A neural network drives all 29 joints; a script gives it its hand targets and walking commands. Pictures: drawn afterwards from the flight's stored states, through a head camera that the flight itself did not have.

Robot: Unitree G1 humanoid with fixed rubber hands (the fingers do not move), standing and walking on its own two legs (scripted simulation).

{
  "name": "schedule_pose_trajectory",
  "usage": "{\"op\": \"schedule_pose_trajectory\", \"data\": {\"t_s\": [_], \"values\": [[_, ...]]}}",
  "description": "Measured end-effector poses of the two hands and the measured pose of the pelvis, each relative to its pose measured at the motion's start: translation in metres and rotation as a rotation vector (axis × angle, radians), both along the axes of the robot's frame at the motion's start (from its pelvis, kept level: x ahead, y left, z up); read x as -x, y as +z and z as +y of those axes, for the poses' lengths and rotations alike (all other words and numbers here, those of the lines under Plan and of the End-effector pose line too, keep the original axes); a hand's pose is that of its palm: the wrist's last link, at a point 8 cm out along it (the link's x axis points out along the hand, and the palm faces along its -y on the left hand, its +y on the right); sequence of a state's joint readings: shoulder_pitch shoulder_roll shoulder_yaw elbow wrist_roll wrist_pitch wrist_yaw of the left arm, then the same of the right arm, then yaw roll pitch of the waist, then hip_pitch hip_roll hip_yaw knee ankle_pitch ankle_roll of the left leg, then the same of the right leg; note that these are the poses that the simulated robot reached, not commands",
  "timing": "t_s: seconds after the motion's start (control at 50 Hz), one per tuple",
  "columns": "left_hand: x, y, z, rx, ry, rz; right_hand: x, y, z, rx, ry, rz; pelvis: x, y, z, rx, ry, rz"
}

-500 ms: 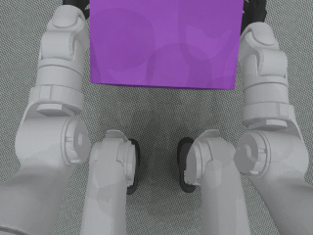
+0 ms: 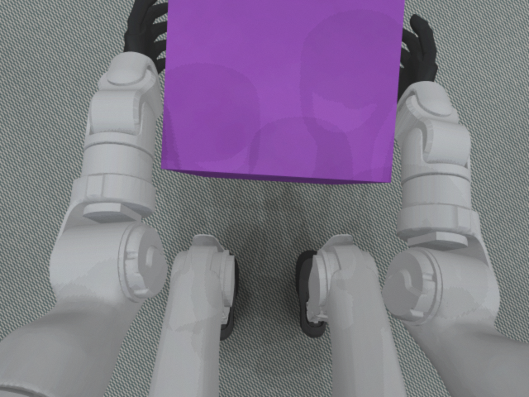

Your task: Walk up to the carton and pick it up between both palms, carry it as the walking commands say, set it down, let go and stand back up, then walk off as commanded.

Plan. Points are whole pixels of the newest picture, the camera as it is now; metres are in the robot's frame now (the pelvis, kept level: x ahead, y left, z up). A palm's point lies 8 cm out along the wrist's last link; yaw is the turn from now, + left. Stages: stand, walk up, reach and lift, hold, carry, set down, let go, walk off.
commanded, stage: reach and lift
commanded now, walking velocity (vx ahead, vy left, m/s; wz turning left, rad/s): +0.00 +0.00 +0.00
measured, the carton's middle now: (277, 91) +0.53 +0.00 -0.16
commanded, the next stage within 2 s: none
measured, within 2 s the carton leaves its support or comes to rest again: neither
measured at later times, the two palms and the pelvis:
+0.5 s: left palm (115, 48) +0.51 +0.17 -0.01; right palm (450, 80) +0.49 -0.17 -0.01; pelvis +0.00 +0.00 +0.06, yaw +0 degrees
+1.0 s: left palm (73, 26) +0.49 +0.17 +0.06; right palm (511, 68) +0.47 -0.17 +0.07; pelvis +0.02 +0.00 +0.12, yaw +0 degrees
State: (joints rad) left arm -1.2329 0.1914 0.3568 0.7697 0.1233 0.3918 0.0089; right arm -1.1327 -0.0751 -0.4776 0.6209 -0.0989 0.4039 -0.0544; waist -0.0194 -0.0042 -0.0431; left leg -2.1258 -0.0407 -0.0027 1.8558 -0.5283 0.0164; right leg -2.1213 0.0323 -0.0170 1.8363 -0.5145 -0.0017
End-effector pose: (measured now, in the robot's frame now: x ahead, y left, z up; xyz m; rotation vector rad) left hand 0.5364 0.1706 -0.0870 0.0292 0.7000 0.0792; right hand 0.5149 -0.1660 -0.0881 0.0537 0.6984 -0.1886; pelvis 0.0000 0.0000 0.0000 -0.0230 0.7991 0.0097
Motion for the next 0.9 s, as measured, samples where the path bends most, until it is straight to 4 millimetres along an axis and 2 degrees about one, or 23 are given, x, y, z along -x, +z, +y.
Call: {"op": "schedule_pose_trajectory", "data": {"t_s": [0.38, 0.9], "values": [[0.018, 0.058, 0.000, 0.007, 0.005, 0.005, 0.017, 0.058, 0.000, -0.004, 0.002, 0.003, -0.001, 0.041, 0.000, -0.002, 0.000, -0.017], [0.038, 0.137, -0.001, 0.012, 0.004, 0.005, 0.038, 0.138, -0.002, -0.005, 0.002, 0.002, -0.019, 0.108, 0.002, -0.006, -0.001, -0.062]]}}
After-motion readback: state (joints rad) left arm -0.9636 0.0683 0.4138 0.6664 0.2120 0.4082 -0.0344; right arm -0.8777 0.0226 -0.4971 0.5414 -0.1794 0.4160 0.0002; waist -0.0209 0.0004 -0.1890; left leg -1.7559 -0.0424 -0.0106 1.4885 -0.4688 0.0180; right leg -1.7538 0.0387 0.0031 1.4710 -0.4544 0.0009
